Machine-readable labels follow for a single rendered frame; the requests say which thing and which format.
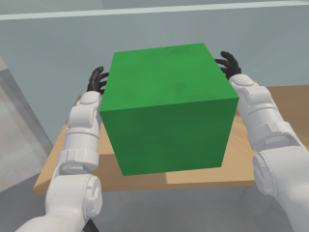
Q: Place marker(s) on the robot left forearm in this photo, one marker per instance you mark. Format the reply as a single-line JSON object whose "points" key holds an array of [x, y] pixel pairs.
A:
{"points": [[80, 149]]}

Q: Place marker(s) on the table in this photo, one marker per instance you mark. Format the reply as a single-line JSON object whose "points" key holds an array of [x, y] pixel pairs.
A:
{"points": [[236, 170]]}

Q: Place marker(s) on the robot right hand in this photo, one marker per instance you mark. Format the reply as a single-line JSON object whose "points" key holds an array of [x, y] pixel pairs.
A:
{"points": [[231, 64]]}

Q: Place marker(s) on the carton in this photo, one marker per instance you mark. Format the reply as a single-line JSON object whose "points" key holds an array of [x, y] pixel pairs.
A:
{"points": [[167, 109]]}

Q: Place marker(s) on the robot left hand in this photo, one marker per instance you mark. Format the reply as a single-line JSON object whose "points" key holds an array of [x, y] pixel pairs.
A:
{"points": [[94, 81]]}

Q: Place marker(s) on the robot left upper arm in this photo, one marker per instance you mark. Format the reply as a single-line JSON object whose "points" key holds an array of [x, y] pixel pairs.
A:
{"points": [[71, 201]]}

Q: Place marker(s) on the robot right forearm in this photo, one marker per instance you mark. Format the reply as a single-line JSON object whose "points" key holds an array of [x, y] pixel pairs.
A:
{"points": [[263, 121]]}

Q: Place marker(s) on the robot right upper arm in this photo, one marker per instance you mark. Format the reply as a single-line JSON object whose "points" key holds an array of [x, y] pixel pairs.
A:
{"points": [[284, 174]]}

